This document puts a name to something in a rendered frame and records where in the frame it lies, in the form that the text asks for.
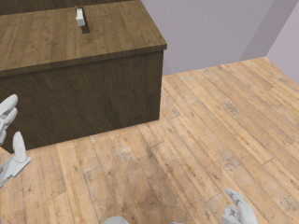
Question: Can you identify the tap lever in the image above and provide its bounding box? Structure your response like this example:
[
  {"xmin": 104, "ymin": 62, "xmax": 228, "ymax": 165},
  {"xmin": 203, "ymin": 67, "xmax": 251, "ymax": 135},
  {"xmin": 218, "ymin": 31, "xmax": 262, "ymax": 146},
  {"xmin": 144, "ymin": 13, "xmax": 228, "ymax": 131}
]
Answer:
[{"xmin": 76, "ymin": 8, "xmax": 85, "ymax": 26}]

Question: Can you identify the counter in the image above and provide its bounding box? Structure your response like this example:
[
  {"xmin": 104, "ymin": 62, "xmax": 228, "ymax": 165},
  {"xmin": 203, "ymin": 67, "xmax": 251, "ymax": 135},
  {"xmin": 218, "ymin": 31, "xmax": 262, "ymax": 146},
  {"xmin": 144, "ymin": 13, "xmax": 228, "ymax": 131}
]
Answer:
[{"xmin": 0, "ymin": 0, "xmax": 167, "ymax": 154}]

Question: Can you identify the right robot hand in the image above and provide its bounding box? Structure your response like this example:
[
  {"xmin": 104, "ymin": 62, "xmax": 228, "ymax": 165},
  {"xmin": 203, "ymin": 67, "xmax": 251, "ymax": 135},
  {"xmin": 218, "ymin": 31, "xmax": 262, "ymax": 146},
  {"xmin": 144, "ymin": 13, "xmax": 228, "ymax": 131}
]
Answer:
[{"xmin": 221, "ymin": 188, "xmax": 259, "ymax": 224}]

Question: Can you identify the left robot hand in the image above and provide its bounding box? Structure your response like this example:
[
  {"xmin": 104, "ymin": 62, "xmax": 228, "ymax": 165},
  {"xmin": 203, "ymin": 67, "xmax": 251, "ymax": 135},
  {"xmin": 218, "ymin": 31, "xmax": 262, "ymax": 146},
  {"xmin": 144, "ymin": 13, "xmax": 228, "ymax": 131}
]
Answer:
[{"xmin": 0, "ymin": 94, "xmax": 31, "ymax": 188}]

